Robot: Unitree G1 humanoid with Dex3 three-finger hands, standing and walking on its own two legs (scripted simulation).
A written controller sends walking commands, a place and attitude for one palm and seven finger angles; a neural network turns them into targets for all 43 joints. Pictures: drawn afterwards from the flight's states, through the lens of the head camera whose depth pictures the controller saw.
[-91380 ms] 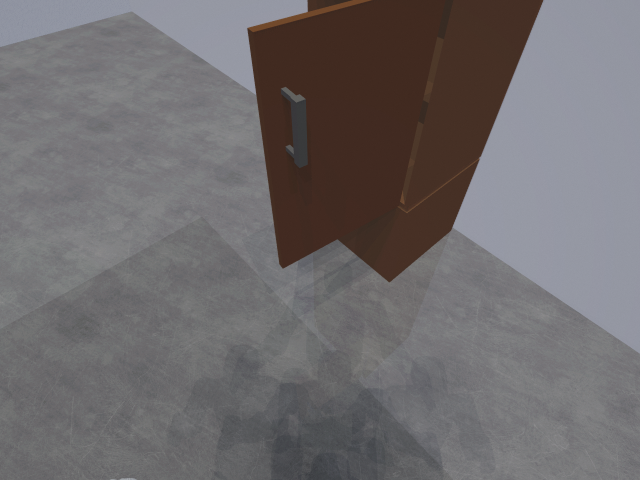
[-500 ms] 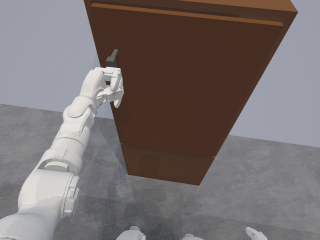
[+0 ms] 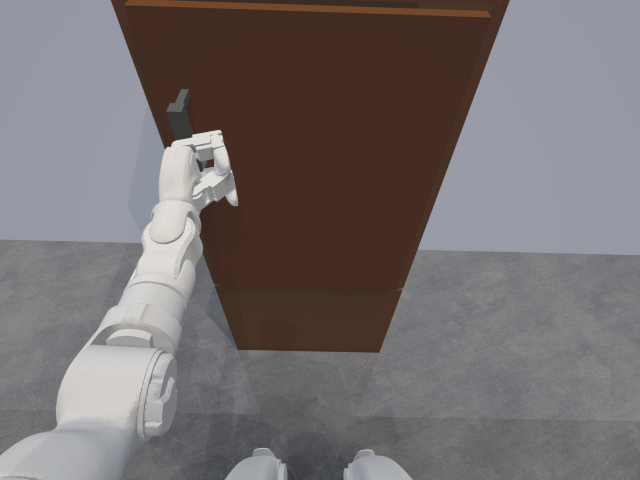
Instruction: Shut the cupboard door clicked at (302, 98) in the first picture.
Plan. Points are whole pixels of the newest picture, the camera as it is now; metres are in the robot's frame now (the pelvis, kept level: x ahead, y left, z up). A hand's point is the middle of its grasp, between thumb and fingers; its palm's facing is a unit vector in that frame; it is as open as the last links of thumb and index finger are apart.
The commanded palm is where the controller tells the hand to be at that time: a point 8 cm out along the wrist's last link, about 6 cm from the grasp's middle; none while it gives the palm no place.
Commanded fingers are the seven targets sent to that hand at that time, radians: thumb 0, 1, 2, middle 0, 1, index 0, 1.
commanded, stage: pull the fist back off the door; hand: left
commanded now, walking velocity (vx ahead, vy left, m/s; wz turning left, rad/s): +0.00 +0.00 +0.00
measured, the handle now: (191, 142) +0.54 +0.15 +0.13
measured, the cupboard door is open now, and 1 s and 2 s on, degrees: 0 0 0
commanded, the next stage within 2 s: draw the hand back to the body in 0.34 s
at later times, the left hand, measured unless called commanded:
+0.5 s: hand (216, 197) +0.43 +0.11 +0.13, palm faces -0.03 -1.00 +0.00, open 3.1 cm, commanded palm +0.39 +0.16 +0.14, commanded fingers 0.00 0.90 0.90 -1.30 -1.50 -1.30 -1.50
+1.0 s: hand (153, 219) +0.36 +0.16 +0.17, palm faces +0.02 -0.99 -0.12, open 3.1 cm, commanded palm +0.33 +0.21 +0.17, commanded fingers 0.00 0.90 0.90 -1.08 -1.26 -1.08 -1.26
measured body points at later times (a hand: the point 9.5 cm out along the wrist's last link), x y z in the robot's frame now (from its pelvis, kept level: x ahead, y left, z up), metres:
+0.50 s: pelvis +0.08 -0.01 +0.02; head +0.09 -0.02 +0.47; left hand +0.43 +0.16 +0.13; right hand +0.25 -0.25 -0.06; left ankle +0.11 +0.07 -0.69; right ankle +0.07 -0.10 -0.69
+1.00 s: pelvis +0.13 -0.02 +0.04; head +0.11 -0.04 +0.49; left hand +0.36 +0.21 +0.18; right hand +0.33 -0.23 -0.04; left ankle +0.11 +0.07 -0.69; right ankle +0.07 -0.10 -0.69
